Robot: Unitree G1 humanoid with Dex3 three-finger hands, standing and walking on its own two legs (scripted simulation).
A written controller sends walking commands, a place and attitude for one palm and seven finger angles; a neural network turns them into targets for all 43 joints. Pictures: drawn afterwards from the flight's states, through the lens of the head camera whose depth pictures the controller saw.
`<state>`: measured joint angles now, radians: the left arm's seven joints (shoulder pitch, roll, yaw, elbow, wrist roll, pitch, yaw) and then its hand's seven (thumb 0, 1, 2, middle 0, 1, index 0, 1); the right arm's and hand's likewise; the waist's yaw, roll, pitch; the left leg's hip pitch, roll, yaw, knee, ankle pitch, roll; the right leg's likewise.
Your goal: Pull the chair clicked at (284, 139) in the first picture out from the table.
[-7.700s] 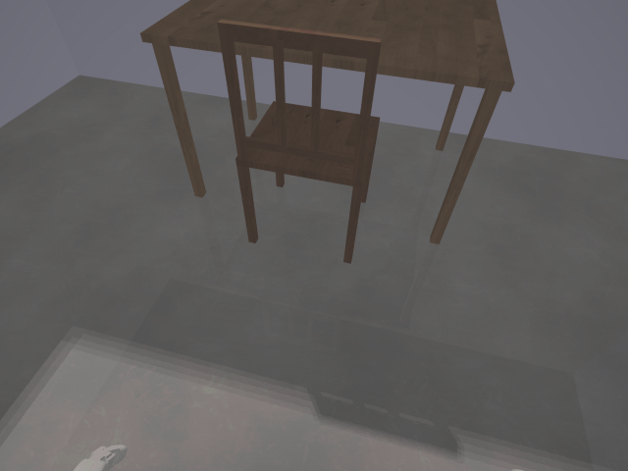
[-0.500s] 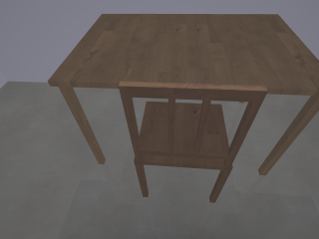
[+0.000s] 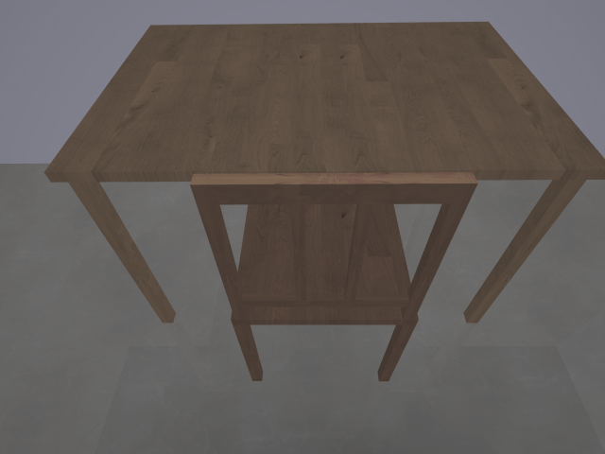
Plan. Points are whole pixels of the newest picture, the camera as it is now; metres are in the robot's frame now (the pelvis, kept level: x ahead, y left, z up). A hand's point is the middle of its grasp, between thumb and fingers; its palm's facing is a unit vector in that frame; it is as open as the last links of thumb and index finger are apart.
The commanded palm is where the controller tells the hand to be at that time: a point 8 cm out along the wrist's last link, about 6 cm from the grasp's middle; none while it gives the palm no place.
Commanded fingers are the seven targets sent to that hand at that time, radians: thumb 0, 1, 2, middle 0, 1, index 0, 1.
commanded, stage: come to a stop and stand still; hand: left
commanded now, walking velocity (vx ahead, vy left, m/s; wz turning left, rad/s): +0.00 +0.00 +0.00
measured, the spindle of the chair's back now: (299, 256) +0.48 +0.03 -0.09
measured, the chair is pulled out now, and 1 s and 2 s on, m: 0.00 0.00 0.00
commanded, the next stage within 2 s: look again from close up in 0.02 s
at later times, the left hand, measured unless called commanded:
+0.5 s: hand out of the picture -0.02 +0.16 -0.17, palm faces +0.04 -0.98 -0.20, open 7.4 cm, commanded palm none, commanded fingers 0.00 0.90 0.90 -0.20 -0.30 -0.20 -0.30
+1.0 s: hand out of the picture -0.02 +0.15 -0.17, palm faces +0.05 -0.98 -0.18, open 7.4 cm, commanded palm none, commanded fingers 0.00 0.90 0.90 -0.20 -0.30 -0.20 -0.30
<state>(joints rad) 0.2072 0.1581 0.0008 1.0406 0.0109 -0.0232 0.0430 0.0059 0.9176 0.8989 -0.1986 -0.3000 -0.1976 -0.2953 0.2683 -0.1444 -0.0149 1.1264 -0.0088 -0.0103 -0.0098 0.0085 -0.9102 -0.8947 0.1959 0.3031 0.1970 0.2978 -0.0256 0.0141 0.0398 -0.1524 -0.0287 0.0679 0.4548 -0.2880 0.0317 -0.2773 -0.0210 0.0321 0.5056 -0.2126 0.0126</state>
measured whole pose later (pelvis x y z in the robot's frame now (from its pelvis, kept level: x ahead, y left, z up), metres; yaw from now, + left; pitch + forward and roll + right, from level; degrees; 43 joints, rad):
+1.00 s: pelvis +0.00 +0.00 +0.00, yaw +0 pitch -2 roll +1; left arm 0.33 0.11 0.00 1.11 0.02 -0.02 0.05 0.00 0.91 0.90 -0.20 -0.30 -0.20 -0.30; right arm 0.31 -0.11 -0.01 1.17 0.00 -0.01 -0.02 0.01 -0.91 -0.89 0.20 0.30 0.20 0.30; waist 0.00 0.01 0.03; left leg -0.13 -0.02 0.06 0.42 -0.27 0.03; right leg -0.25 -0.02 0.03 0.47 -0.19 0.01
